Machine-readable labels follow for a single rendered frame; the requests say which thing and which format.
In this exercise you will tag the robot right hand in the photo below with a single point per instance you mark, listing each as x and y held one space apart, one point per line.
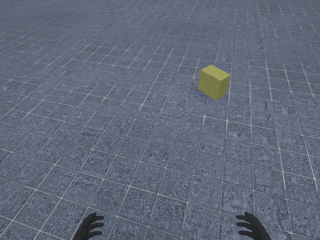
258 231

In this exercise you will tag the carton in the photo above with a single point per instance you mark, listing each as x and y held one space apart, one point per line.
213 82

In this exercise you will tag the robot left hand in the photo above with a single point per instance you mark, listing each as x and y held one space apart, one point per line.
83 232

